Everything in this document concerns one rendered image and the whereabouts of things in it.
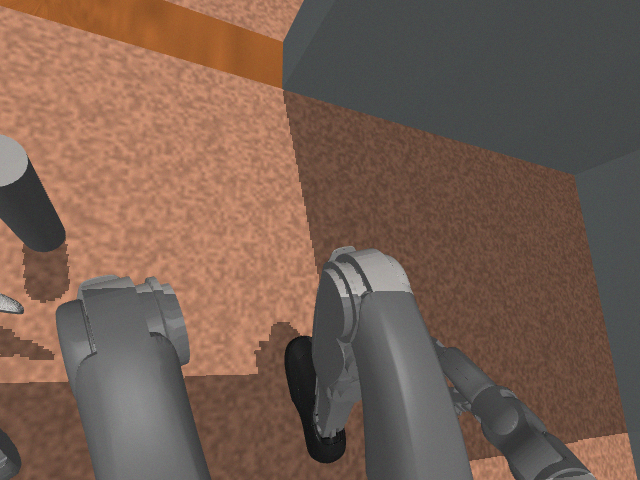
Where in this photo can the left robot arm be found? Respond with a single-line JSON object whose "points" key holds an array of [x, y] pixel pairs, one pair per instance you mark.
{"points": [[10, 461]]}

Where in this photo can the right robot arm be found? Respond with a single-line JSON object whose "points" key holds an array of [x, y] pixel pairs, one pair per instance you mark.
{"points": [[532, 453]]}

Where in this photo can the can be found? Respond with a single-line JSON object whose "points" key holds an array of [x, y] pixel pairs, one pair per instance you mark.
{"points": [[24, 204]]}

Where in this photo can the left robot hand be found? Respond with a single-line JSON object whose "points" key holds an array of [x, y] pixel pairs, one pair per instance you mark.
{"points": [[9, 305]]}

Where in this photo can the right robot foot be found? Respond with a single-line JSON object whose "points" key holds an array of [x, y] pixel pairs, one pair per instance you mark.
{"points": [[301, 378]]}

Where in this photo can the right robot hand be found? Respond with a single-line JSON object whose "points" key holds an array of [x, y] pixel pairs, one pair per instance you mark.
{"points": [[467, 378]]}

